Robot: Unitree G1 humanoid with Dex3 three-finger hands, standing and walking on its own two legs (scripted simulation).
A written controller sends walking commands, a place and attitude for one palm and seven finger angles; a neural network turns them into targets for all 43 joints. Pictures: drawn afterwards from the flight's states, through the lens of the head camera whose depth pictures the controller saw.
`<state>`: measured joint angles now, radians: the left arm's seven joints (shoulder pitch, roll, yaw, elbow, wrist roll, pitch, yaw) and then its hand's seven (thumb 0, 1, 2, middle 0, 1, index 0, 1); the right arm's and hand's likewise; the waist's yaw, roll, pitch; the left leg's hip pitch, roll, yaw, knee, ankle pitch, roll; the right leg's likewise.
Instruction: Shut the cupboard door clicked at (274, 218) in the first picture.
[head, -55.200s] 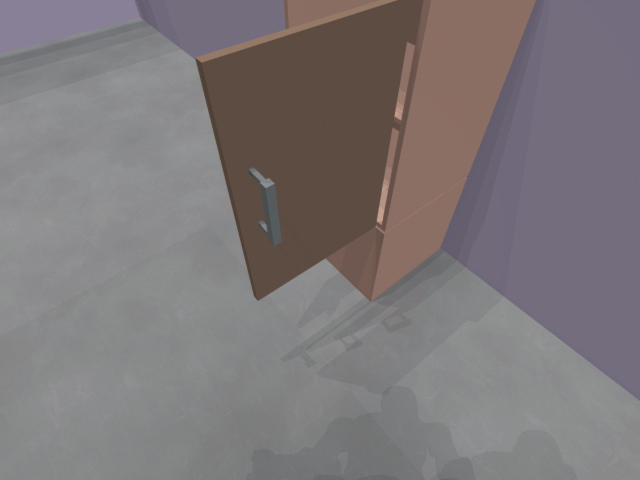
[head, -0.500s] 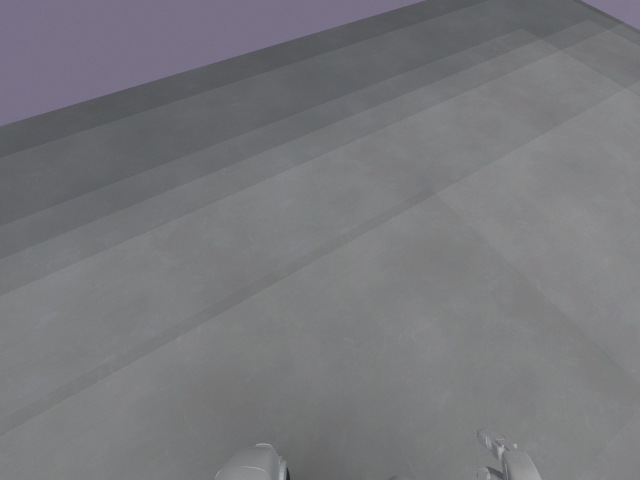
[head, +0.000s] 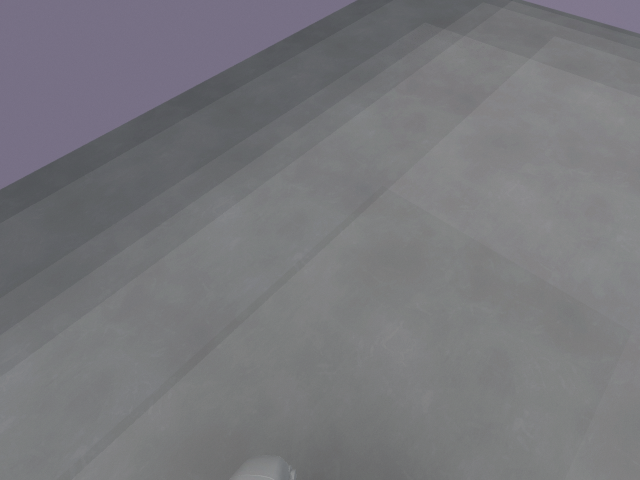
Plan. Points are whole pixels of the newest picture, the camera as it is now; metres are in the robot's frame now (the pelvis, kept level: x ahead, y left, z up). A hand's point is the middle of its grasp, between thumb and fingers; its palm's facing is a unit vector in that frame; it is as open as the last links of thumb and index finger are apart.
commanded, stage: turn to face it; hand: left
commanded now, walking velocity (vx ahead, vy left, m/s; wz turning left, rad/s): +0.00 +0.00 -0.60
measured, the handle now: out of the picture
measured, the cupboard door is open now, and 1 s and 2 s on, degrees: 35 35 35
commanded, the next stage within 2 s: none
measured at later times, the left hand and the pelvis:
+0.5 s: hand (180, 429) +0.19 +0.24 -0.16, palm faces -0.27 -0.94 -0.23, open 7.4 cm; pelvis +0.02 +0.05 +0.01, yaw -18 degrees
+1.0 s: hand (231, 436) +0.19 +0.16 -0.17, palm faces -0.53 -0.82 -0.21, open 7.4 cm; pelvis +0.03 +0.03 +0.00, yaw -34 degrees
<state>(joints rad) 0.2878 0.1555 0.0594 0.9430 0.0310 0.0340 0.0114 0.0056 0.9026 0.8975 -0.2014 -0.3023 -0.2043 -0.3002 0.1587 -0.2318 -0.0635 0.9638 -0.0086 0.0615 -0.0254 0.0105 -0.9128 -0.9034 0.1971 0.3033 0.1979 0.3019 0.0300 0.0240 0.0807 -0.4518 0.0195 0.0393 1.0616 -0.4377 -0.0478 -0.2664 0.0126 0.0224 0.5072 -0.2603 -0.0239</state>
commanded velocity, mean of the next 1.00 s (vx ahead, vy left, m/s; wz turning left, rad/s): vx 0.00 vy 0.00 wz -0.60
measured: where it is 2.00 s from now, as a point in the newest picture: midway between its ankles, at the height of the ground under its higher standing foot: outside the picture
